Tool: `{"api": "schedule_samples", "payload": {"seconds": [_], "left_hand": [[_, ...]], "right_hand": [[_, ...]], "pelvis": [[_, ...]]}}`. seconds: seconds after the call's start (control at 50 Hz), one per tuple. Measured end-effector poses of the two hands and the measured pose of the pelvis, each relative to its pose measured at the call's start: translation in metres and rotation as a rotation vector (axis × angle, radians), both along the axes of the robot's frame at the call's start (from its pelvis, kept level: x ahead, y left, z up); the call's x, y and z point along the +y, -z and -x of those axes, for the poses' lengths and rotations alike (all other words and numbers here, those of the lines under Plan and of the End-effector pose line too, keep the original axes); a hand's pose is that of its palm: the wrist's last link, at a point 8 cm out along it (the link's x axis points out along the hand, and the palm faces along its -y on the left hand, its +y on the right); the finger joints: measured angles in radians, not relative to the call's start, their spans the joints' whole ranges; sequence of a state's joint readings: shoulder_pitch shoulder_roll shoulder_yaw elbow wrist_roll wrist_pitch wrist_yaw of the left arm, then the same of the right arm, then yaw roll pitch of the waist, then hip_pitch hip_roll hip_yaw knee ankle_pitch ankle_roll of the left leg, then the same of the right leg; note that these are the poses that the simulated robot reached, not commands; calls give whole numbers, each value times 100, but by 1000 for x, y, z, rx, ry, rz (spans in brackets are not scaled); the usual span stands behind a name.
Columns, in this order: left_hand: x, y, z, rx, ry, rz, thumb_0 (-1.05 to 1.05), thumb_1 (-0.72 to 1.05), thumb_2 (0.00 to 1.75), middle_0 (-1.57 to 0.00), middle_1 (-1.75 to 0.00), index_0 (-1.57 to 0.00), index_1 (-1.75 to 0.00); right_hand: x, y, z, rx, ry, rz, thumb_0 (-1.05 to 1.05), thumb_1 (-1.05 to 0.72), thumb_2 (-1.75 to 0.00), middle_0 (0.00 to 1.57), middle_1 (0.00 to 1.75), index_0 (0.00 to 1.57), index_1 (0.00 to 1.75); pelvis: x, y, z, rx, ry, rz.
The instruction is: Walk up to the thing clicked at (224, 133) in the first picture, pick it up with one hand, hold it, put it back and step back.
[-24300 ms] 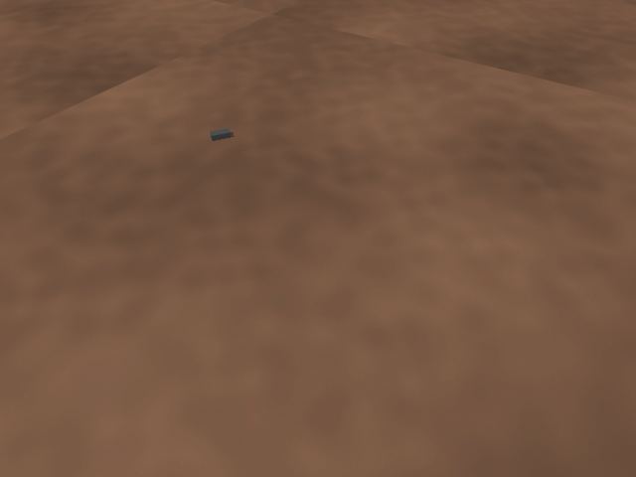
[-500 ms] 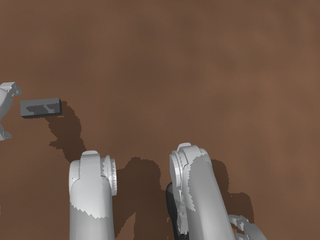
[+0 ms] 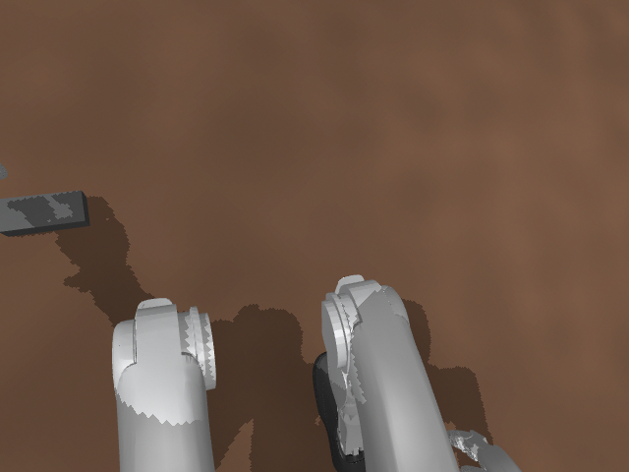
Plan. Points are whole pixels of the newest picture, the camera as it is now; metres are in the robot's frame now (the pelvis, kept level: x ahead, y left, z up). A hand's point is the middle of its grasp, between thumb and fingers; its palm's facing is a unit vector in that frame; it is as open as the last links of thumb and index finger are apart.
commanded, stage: rise first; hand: left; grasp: from above
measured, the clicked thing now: (45, 213) +0.47 +0.34 -0.30
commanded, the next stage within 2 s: approach in 1.26 s
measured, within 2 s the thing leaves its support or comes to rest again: neither
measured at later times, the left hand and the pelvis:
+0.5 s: hand out of the picture +0.42 +0.38 -0.19, palm faces -0.41 -0.14 -0.90, open 13.1 cm; pelvis +0.00 +0.01 +0.00, yaw -1 degrees
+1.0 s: hand out of the picture +0.43 +0.38 -0.17, palm faces -0.41 -0.12 -0.90, open 13.5 cm; pelvis +0.00 +0.01 +0.00, yaw -2 degrees
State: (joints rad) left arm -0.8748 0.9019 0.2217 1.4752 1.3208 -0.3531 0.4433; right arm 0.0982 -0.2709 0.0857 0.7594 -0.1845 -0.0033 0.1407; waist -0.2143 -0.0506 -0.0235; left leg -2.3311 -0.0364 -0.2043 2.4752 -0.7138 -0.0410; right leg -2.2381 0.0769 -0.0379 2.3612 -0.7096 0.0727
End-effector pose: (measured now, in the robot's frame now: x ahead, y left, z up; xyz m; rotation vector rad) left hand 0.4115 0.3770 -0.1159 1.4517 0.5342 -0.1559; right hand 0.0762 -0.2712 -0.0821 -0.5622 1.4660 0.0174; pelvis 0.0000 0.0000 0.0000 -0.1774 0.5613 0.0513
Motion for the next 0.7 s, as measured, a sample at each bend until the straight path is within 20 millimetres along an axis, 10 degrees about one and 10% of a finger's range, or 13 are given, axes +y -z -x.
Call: {"api": "schedule_samples", "payload": {"seconds": [0.7], "left_hand": [[7,10,-20,-8,-4,-6,0,-37,89,-26,-82,-24,-85]], "right_hand": [[7,-7,11,15,-9,8,0,-91,-90,20,30,20,30]], "pelvis": [[7,4,2,-13,8,31]]}}
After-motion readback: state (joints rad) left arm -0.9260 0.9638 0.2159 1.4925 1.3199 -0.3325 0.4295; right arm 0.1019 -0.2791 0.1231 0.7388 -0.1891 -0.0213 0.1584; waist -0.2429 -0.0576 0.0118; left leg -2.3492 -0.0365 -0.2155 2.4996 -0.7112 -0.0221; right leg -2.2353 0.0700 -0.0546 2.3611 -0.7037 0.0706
